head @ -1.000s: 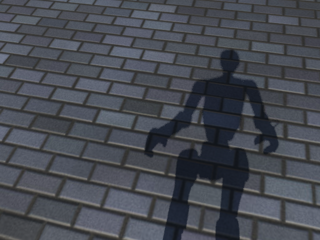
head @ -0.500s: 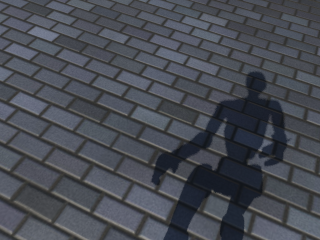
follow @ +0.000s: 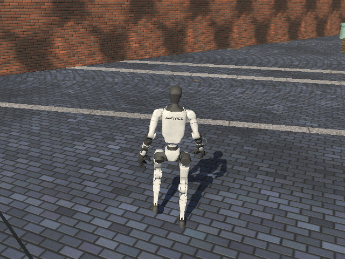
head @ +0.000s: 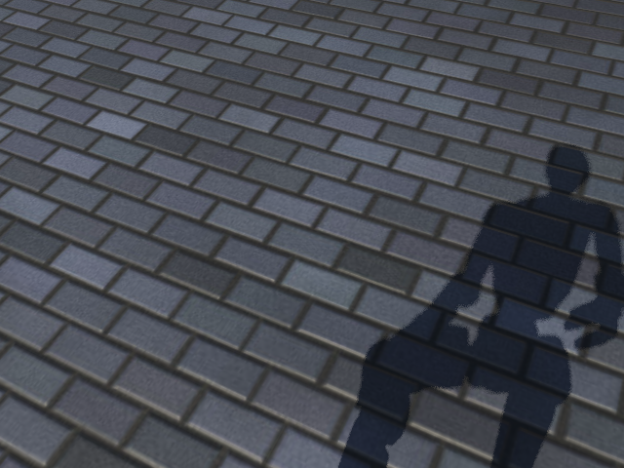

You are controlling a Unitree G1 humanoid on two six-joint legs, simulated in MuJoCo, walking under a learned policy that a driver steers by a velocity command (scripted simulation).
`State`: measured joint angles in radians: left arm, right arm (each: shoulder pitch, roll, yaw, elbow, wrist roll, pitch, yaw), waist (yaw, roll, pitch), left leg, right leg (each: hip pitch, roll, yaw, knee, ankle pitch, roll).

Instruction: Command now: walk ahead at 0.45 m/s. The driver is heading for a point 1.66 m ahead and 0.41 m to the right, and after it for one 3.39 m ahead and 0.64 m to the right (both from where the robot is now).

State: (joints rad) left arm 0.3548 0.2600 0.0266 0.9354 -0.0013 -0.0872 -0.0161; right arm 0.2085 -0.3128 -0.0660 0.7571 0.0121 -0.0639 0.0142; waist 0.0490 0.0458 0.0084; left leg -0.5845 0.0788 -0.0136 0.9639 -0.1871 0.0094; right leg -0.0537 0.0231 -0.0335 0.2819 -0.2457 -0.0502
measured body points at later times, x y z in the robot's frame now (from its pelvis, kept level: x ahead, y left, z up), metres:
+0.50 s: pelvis +0.28 +0.06 +0.00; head +0.31 +0.07 +0.45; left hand +0.41 +0.34 -0.12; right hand +0.35 -0.22 -0.12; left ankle +0.30 +0.14 -0.75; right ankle +0.33 -0.11 -0.67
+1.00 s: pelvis +0.50 +0.01 -0.01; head +0.54 -0.01 +0.43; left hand +0.64 +0.26 -0.13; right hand +0.59 -0.27 -0.15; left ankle +0.50 +0.16 -0.72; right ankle +0.59 -0.08 -0.75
